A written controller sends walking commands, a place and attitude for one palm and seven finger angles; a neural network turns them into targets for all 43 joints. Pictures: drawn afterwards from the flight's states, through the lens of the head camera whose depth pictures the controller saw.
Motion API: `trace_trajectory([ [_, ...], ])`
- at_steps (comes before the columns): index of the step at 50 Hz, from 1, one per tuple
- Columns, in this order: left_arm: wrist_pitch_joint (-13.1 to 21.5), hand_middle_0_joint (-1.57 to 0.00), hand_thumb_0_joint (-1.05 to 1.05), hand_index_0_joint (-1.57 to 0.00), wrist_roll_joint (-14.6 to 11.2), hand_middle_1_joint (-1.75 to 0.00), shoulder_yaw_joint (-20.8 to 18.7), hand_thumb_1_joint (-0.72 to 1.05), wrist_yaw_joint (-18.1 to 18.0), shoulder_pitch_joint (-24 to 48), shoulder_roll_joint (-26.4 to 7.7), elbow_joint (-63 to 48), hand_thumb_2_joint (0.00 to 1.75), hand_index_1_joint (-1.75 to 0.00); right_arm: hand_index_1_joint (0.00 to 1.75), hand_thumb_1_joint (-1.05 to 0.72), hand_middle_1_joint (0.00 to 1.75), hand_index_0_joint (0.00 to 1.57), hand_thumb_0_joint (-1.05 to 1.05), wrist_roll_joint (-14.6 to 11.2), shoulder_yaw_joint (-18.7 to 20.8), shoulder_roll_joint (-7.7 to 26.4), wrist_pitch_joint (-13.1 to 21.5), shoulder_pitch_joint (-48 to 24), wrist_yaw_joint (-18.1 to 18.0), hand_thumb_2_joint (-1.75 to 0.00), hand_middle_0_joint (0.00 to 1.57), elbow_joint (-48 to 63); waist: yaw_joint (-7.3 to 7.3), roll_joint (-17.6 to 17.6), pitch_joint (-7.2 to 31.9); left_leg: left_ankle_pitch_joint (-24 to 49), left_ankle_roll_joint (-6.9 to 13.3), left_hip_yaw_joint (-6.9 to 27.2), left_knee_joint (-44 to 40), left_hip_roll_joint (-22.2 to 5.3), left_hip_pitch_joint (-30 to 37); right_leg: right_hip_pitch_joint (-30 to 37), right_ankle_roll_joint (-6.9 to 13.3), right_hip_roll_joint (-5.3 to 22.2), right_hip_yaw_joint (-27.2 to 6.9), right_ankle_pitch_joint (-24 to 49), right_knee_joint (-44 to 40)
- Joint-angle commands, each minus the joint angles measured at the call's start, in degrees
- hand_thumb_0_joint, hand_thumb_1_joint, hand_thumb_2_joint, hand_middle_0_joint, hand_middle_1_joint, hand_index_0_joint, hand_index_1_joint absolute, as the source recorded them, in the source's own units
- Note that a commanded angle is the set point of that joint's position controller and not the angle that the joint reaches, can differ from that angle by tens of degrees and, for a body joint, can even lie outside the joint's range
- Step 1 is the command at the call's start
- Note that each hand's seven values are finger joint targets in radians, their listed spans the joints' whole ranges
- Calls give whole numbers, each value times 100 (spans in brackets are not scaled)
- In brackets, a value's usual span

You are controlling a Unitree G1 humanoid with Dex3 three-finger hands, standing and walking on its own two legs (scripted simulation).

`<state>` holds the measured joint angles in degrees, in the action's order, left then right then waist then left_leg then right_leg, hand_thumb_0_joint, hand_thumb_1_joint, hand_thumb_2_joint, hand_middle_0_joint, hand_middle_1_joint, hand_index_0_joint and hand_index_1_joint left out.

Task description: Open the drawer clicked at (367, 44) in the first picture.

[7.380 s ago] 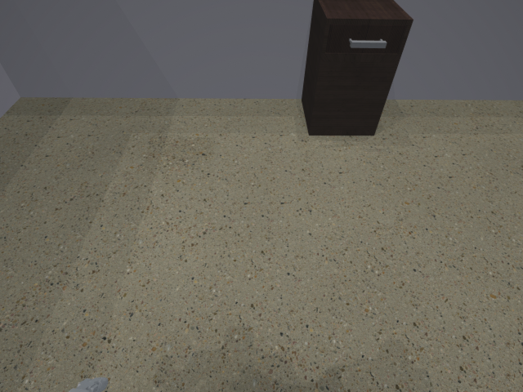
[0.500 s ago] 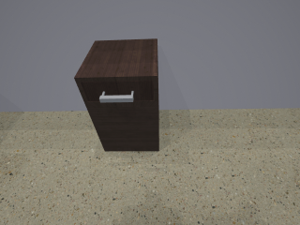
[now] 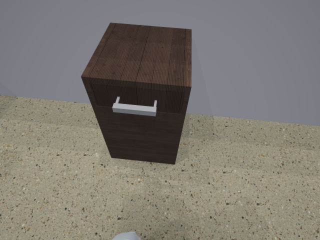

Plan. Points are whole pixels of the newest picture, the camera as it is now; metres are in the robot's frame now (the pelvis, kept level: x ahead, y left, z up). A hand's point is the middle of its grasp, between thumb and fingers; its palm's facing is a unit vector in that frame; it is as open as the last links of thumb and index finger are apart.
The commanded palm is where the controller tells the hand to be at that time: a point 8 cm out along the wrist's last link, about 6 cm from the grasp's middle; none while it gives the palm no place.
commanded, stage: take the last steps up to it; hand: left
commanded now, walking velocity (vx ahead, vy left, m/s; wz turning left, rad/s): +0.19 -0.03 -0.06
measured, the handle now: (135, 105) +0.62 +0.16 -0.14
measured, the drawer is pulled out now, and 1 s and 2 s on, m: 0.00 0.00 0.00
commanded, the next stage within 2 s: come to a stop and stand still in 0.10 s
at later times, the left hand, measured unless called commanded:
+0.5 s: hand (119, 207) +0.22 +0.14 -0.14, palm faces +0.00 -0.97 -0.22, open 7.4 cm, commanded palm none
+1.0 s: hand out of the picture +0.08 +0.24 -0.15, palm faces +0.04 -0.96 -0.29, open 7.4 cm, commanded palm none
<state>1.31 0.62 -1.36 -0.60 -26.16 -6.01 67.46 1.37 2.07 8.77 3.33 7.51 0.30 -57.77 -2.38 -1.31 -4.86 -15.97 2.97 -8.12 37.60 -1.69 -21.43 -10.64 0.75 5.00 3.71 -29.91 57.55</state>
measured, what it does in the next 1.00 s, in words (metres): steps on the spot: right foot, then left foot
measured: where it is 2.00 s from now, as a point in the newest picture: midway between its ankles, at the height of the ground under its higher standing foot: outside the picture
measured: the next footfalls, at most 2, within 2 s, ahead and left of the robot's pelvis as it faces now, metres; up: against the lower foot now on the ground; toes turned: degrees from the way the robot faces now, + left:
right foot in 0.34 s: +0.23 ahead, -0.14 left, +0.00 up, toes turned -7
left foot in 0.72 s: +0.10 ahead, +0.13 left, +0.00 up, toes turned +4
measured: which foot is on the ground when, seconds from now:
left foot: down 0.00-0.36, up 0.38-0.70, down 0.72-1.00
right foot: up 0.00-0.32, down 0.34-0.72, up 0.74-0.90, down 0.92-1.00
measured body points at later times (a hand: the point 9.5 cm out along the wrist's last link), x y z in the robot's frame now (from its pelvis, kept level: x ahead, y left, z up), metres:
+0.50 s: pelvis +0.11 -0.02 +0.01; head +0.15 -0.05 +0.46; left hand +0.22 +0.20 -0.13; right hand +0.11 -0.25 -0.16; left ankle +0.04 +0.10 -0.66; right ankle +0.19 -0.13 -0.72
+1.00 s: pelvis +0.05 +0.04 +0.00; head +0.03 +0.00 +0.45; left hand +0.07 +0.29 -0.12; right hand +0.11 -0.19 -0.16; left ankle +0.06 +0.13 -0.72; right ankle +0.11 -0.07 -0.72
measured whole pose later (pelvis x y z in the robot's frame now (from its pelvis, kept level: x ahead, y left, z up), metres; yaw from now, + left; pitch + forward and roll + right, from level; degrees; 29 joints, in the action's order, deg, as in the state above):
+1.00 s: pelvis +0.05 +0.04 +0.00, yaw +0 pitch -3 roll +1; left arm -1.8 0.9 -0.6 -0.8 -18.6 -10.1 55.7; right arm 1.0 1.0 11.7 -2.0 16.4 -0.8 -51.5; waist -0.1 3.8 0.3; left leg -17.8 2.4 -6.0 34.3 1.7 -14.0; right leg -19.9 1.2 1.7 0.6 -13.9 36.2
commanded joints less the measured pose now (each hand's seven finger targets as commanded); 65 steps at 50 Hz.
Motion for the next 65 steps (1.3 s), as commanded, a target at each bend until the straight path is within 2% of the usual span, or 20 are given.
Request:
trace_trajectory([
  [1, 170, -20, 0, -20, 24, -30, -182, 90, 16, 341, -462, -563, 90, -30, 30, -90, 30, 20, 0, -30, 133, 689, 64, 1122, -183, -90, 20, -109, 382, 365, 271, 2091, 732, 1759, -2223, -1753, 1381, -2060, 80, 273, -342, 872, 1568],
  [5, -38, -20, 0, -20, 83, -30, -207, 90, 28, 134, -285, -610, 90, -30, 30, -90, 30, 20, 0, -36, 72, 455, 148, 1011, -199, -90, 20, -90, 88, 721, 191, 2773, 705, 908, -2458, -1388, 914, -1700, -95, 224, -217, 1269, 765],
  [11, -86, -20, 0, -20, 64, -30, -175, 90, 60, 1107, -449, -1093, 90, -30, 30, -90, 30, 20, 0, 9, 90, 652, 56, 1043, -179, -90, 20, -63, 200, 663, -82, 2884, 784, 766, -2337, -1352, 984, -1503, -124, 159, -86, 1571, -1218],
  [15, -46, -20, 0, -20, 66, -30, -125, 90, -34, 772, -608, -971, 90, -30, 30, -90, 30, 20, 0, -30, 68, 718, -93, 944, -219, -90, 20, -150, -17, 456, 310, 3198, 195, 415, -1240, -956, 1177, -177, -181, -84, 132, 2855, -2981],
  [16, -2, -20, 0, -20, 74, -30, -155, 90, -75, 659, -940, -953, 90, -30, 30, -90, 30, 20, 0, -74, 58, 593, -116, 1050, -202, -90, 20, -194, -28, 64, 501, 2408, -56, 379, -940, -735, 948, 309, -154, 158, -197, 4162, -3242],
  [17, 7, -20, 0, -20, 83, -30, -203, 90, -120, 644, -1266, -982, 90, -30, 30, -90, 30, 20, 0, -114, 82, 472, -174, 1234, -189, -90, 20, -187, 56, -470, 659, 868, -273, 316, -452, -306, 466, 718, 203, 852, -1091, 6132, -2907],
  [19, -28, -20, 0, -20, 42, -30, -273, 90, -142, 589, -1628, -1036, 90, -30, 30, -90, 30, 20, 0, -145, 157, 429, -373, 1479, -232, -90, 20, -184, 79, -689, 977, -1892, -425, 282, 1045, 108, 335, 813, 1192, 1959, -1478, 8058, -3129],
  [21, -69, -20, 0, -20, 47, -30, -330, 90, -229, 856, -1536, -1092, 90, -30, 30, -90, 30, 20, 0, -139, 177, 519, -491, 1222, -246, -90, 20, -88, -8, -1310, 1123, -2182, -428, 847, 2365, 96, 24, 618, 1435, 1966, -1671, 7600, -3298],
  [23, -154, -20, 0, -20, 75, -30, -341, 90, -264, 1346, -1459, -1287, 90, -30, 30, -90, 30, 20, 0, -142, 210, 488, -571, 1071, -220, -90, 20, -67, 95, -784, 940, -1799, -457, 1048, 2843, 72, -131, 235, 1321, 1772, -1295, 6549, -3415],
  [32, -325, -20, 0, -20, 168, -30, -425, 90, -194, 1816, -1479, -1528, 90, -30, 30, -90, 30, 20, 0, -82, 173, 326, -559, 1466, -92, -90, 20, 54, 309, -990, 1016, -800, -440, 532, 180, 150, 716, -442, 690, 1046, -971, 2025, -3891],
  [33, -236, -20, 0, -20, 112, -30, -338, 90, -435, 1815, -1678, -1698, 90, -30, 30, -90, 30, 20, 0, -165, 287, 854, -380, 1853, -131, -90, 20, 372, 794, -193, 2365, -686, -566, 184, -808, 131, 868, 995, 557, 1167, -1111, 4824, -2631],
  [36, -432, -20, 0, -20, 0, -30, -103, 90, -235, 1259, -964, -1700, 90, -30, 30, -90, 30, 20, 0, -2, 230, 1218, -363, 970, -186, -90, 20, 990, 304, 2514, 1052, 1822, 108, 1862, -1969, -1330, 998, -1501, -41, -247, 138, 186, -1101],
  [37, -490, -20, 0, -20, -4, -30, -151, 90, -194, 1271, -922, -1768, 90, -30, 30, -90, 30, 20, 0, 65, 219, 1255, -443, 746, -193, -90, 20, 1179, 220, 1860, 564, 1540, 535, 1723, -1949, -1576, 381, -1555, 43, -287, -148, 284, -641],
  [40, -481, -20, 0, -20, 27, -30, -162, 90, -115, 1326, -986, -1718, 90, -30, 30, -90, 30, 20, 0, 61, 76, 1009, -442, 322, -152, -90, 20, 1263, 85, 1107, -745, -459, 490, 1639, -2312, -1183, -1374, -1055, 66, -343, -426, 746, -328],
  [43, -310, -20, 0, -20, 36, -30, -101, 90, -45, 715, -874, -1545, 90, -30, 30, -90, 30, 20, 0, 48, 45, 1054, -421, 609, -128, -90, 20, 1175, -45, 190, -713, -1256, 313, 1443, -1923, -900, -965, -492, 13, -422, -145, 1320, -2130],
  [45, -155, -20, 0, -20, 70, -30, -85, 90, -74, 725, -1105, -1594, 90, -30, 30, -90, 30, 20, 0, -48, -9, 809, -401, 1012, -150, -90, 20, 1105, 181, -722, -547, -1223, 24, 1065, -1106, -219, -515, -768, 307, 80, -1542, 821, -3464],
  [47, -109, -20, 0, -20, 47, -30, -85, 90, -68, 1000, -1337, -1705, 90, -30, 30, -90, 30, 20, 0, -56, -37, 648, -420, 1457, -129, -90, 20, 933, 553, -366, 2, -635, -100, 817, -742, 147, 878, -1692, 726, 734, -2139, -261, -4135],
  [49, -99, -20, 0, -20, 50, -30, -130, 90, -94, 1241, -1298, -1762, 90, -30, 30, -90, 30, 20, 0, -43, -10, 642, -426, 1723, -122, -90, 20, 761, 645, -995, 334, -573, -61, 810, -789, 76, 1348, -1917, 530, 347, -1743, -663, -4128],
  [55, -150, -20, 0, -20, 41, -30, -63, 90, -73, 745, -899, -1496, 90, -30, 30, -90, 30, 20, 0, 2, -47, 838, -267, 1302, -135, -90, 20, 624, 222, 571, -60, -1597, 121, 1740, -2530, -612, -63, -672, 205, -318, -737, 1156, -3036],
  [65, -108, -20, 0, -20, 64, -30, 0, 90, -77, 462, -696, -964, 90, -30, 30, -90, 30, 20, 0, -23, -125, 738, -269, 1504, -176, -90, 20, 171, 169, 316, -285, -1790, 73, 1604, -2614, -471, -281, -337, 212, -209, -854, 1035, -3359],
])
